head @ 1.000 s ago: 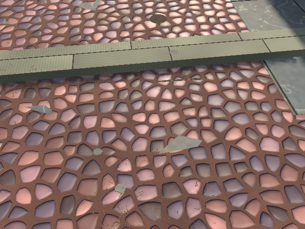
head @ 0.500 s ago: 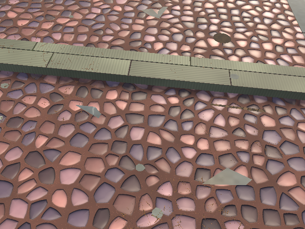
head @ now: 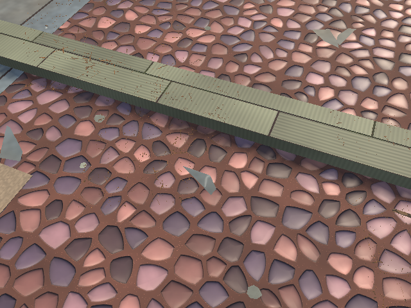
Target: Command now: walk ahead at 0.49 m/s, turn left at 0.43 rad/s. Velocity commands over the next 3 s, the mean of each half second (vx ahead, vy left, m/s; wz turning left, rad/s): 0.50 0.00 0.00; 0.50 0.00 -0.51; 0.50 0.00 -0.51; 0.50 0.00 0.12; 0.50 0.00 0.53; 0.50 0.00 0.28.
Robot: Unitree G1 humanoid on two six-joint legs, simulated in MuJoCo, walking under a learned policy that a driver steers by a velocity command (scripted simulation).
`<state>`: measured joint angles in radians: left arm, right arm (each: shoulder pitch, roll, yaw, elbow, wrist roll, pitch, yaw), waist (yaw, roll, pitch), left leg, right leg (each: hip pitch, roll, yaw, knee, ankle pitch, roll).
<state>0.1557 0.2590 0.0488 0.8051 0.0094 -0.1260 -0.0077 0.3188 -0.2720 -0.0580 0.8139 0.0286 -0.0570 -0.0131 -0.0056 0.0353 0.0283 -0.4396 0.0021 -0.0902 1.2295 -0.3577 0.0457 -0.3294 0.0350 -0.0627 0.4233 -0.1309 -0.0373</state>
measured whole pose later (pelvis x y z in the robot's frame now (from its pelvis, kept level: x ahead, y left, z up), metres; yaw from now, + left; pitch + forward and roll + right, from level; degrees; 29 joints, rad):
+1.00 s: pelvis +0.51 -0.02 -0.01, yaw -21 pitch +2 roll +1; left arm 0.17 0.28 0.08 0.72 -0.02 -0.05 -0.04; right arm 0.24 -0.28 -0.06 0.80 0.02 -0.12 -0.01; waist -0.01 0.01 0.06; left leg -0.35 0.06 -0.01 1.24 -0.41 0.00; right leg -0.42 0.08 -0.04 0.58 -0.19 -0.11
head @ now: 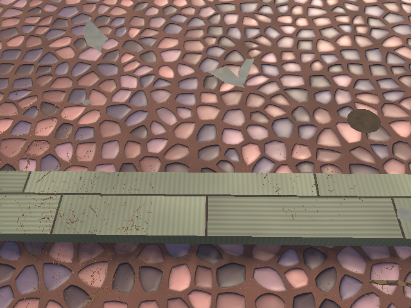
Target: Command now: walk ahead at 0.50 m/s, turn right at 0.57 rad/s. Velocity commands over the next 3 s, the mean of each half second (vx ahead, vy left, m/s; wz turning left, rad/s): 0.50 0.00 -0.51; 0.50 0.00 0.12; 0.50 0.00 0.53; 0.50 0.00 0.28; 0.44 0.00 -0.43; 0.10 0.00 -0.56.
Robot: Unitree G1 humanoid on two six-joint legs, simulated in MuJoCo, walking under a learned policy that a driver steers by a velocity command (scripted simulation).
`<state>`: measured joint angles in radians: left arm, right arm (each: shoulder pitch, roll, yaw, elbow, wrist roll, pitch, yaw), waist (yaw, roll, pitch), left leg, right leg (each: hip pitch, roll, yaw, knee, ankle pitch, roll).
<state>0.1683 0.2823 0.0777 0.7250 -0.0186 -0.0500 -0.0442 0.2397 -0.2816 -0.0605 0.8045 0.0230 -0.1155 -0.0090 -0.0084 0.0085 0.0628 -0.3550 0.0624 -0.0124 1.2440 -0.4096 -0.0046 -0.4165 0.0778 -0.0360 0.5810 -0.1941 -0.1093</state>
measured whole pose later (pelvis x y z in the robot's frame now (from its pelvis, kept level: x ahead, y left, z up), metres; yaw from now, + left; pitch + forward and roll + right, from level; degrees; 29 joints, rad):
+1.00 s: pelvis +0.51 -0.07 +0.01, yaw -8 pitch +2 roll -1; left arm 0.20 0.24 0.05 0.72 0.01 -0.07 -0.01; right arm 0.33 -0.29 -0.05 0.78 0.03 -0.04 -0.01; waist -0.01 0.04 -0.02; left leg -0.58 0.03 -0.03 1.37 -0.48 -0.02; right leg -0.25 -0.02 -0.05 0.47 -0.26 0.00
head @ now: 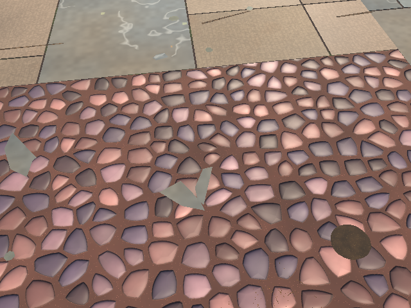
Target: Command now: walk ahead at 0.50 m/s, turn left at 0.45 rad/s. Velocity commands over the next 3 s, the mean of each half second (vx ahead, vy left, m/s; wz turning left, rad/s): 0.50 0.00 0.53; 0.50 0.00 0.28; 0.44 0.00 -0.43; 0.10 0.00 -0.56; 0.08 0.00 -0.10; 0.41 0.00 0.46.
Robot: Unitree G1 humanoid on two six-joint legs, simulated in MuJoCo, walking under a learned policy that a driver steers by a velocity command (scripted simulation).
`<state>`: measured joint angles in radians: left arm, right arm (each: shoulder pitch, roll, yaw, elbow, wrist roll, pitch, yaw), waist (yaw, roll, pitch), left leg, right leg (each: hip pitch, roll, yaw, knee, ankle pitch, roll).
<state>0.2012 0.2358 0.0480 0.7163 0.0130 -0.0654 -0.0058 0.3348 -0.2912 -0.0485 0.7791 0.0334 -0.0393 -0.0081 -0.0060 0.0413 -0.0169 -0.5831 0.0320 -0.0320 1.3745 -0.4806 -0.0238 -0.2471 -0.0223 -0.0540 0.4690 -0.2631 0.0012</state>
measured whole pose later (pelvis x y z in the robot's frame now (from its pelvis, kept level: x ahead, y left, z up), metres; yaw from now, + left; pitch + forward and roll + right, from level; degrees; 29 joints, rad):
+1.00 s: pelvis +0.53 +0.11 +0.07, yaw +24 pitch +2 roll +0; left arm 0.32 0.26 0.05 0.77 -0.01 -0.09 -0.03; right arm 0.24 -0.28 -0.05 0.66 -0.01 -0.08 0.00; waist 0.03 0.04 0.00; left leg -0.53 0.04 -0.05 1.08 -0.31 0.00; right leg -0.24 0.07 0.03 0.37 -0.17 -0.07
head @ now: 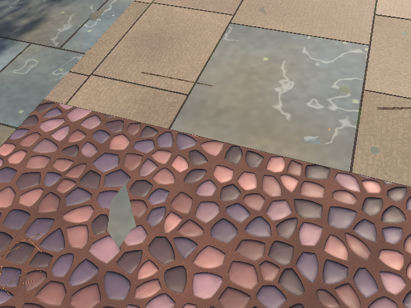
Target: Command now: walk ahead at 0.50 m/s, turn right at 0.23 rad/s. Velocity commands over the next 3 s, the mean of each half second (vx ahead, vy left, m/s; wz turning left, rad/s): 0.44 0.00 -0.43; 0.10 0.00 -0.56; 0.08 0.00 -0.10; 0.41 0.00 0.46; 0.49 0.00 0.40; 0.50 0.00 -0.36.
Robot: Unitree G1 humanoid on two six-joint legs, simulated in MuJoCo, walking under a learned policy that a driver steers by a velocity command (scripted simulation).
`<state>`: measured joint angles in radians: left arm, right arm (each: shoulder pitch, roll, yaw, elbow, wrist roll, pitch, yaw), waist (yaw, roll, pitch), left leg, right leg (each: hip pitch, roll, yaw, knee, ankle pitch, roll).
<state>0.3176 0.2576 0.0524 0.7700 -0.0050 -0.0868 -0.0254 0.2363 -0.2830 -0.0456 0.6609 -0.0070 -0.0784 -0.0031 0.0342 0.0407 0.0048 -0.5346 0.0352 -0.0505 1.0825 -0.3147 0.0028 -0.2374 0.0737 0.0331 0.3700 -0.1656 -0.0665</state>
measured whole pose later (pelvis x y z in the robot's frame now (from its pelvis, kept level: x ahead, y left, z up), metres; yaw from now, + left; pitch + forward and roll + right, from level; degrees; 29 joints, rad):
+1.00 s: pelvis +0.34 -0.03 -0.01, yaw -33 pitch +3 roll +1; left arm 0.16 0.30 0.07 0.58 0.01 0.03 0.02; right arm 0.09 -0.30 -0.05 0.74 0.00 0.00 -0.02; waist 0.02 0.01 0.06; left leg -0.52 0.01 -0.08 0.89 -0.37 -0.07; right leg -0.41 0.09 0.10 0.48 -0.10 -0.06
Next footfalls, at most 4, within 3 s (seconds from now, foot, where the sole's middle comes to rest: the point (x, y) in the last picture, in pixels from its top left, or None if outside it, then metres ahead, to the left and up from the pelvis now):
0.28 left None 0.32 0.12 -0.78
0.72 right None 0.40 -0.16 -0.78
1.14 left None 0.48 0.05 -0.78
1.36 right None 0.33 -0.15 -0.78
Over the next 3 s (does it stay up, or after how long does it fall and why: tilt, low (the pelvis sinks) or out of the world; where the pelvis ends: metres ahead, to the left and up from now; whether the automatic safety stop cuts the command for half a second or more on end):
stays up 1.14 -0.13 0.00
